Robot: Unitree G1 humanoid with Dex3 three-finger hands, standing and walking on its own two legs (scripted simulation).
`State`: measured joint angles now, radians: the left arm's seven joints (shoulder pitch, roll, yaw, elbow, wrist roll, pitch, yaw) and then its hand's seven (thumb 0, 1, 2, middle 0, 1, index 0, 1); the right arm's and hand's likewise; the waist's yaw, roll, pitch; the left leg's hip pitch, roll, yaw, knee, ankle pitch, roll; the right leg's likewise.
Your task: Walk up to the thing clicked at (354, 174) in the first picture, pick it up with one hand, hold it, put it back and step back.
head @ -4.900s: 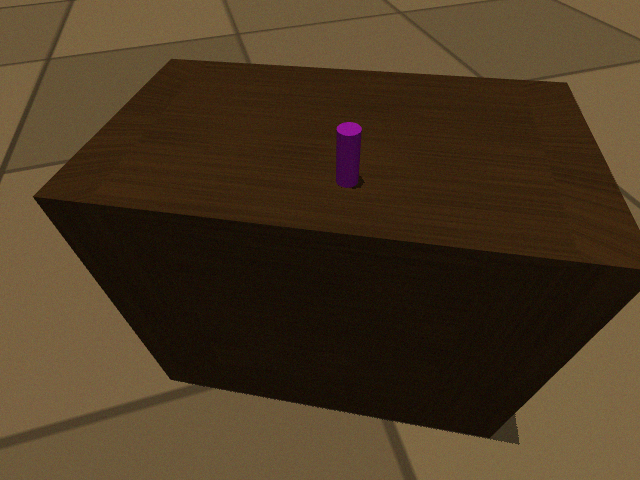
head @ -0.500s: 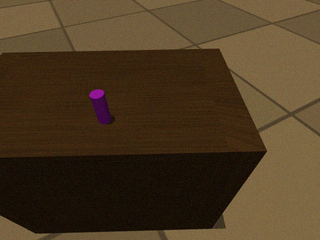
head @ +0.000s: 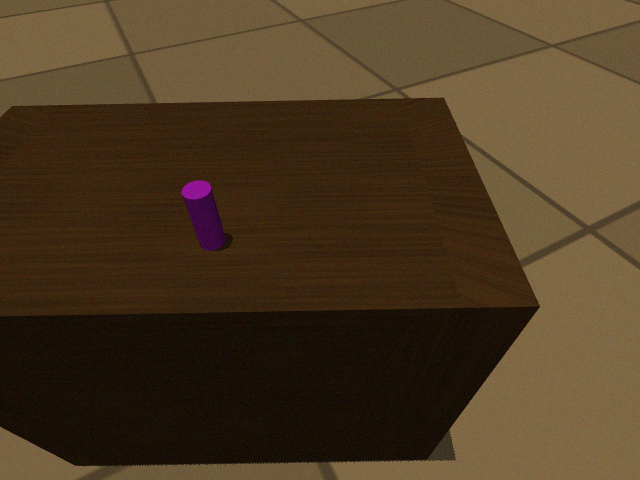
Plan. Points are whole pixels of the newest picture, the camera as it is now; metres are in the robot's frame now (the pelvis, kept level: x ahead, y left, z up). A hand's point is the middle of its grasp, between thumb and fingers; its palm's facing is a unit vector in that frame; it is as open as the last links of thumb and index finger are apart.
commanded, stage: stand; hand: left
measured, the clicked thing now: (205, 217) +0.48 +0.19 +0.07
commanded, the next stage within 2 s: rise first in 0.76 s
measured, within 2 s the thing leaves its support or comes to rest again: neither
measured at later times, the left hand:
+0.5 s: hand out of the picture +0.07 +0.25 -0.16, palm faces -0.03 -0.94 -0.33, open 7.4 cm
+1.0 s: hand out of the picture +0.12 +0.24 -0.15, palm faces +0.11 -0.94 -0.31, open 8.6 cm
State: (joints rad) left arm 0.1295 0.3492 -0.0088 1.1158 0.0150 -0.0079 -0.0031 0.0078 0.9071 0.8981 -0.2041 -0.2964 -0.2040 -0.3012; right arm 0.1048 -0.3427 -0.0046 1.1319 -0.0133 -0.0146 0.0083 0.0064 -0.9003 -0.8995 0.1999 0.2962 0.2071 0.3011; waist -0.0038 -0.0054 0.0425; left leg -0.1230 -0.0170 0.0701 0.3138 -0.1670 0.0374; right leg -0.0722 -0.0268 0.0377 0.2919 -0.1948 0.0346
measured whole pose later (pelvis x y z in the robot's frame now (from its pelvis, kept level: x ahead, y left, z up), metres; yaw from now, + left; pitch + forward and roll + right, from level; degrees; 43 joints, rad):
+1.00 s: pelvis -0.01 -0.01 -0.01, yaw +1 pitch +1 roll -1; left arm 0.07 0.32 0.04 0.97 -0.07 -0.07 0.04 0.01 0.76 0.75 -0.14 -0.20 -0.14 -0.20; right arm 0.08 -0.31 -0.03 0.96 0.07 -0.10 -0.04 0.01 -0.76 -0.75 0.13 0.19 0.14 0.20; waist 0.00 -0.01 0.08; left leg -0.26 -0.01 0.04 0.45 -0.21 0.03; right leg -0.20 -0.02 0.01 0.42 -0.24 0.02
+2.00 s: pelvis +0.00 -0.04 -0.01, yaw +4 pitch -3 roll +0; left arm 0.46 0.34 0.29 -0.15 -0.05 -0.19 0.02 -0.01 -0.55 0.00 -0.05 -0.04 -0.05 -0.05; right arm 0.21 -0.26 -0.14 0.68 0.02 -0.07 -0.06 -0.01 0.52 -0.01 0.05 0.04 0.06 0.05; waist 0.06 0.06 0.04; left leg -0.15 0.01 -0.01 0.39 -0.20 -0.01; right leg -0.09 0.00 -0.04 0.40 -0.27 -0.02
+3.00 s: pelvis -0.01 -0.03 -0.01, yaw +3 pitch -4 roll +0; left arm 0.42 0.37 0.39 -0.35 -0.07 -0.34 0.00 -0.01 -0.60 0.06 -0.08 -0.06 -0.07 -0.08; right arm 0.26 -0.23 -0.16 0.62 0.03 -0.13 -0.03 -0.01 0.48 -0.07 0.05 0.05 0.06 0.05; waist 0.07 0.05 0.04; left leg -0.15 0.00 0.01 0.42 -0.20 0.01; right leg -0.09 -0.01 -0.03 0.41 -0.26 0.00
